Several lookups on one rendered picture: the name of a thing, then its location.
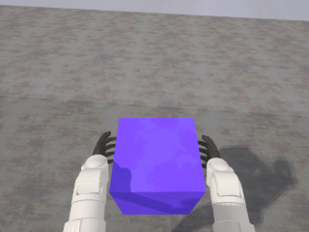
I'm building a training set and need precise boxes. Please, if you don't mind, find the left robot forearm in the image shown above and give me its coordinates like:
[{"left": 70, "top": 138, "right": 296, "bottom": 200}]
[{"left": 63, "top": 155, "right": 109, "bottom": 232}]

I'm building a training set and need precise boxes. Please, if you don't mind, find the left robot hand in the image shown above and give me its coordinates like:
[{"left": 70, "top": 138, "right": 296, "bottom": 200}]
[{"left": 92, "top": 131, "right": 117, "bottom": 164}]

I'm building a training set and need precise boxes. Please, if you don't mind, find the carton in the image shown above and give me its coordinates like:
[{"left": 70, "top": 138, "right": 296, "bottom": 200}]
[{"left": 109, "top": 118, "right": 206, "bottom": 215}]

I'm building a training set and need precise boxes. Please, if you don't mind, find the right robot hand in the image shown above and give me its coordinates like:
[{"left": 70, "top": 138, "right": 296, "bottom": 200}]
[{"left": 198, "top": 135, "right": 221, "bottom": 169}]

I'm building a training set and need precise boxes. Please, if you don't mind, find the right robot forearm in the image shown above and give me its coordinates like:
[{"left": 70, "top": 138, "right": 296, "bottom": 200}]
[{"left": 206, "top": 158, "right": 256, "bottom": 232}]

